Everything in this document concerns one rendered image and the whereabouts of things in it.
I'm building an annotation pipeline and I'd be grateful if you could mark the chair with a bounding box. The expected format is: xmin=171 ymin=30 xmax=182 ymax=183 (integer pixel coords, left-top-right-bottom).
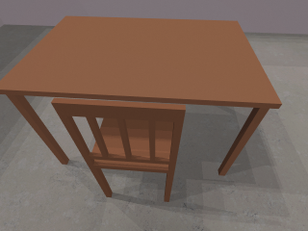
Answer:
xmin=51 ymin=97 xmax=186 ymax=202

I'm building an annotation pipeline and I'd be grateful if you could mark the table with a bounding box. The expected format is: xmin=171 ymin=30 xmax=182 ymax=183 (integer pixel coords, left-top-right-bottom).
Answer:
xmin=0 ymin=15 xmax=282 ymax=176

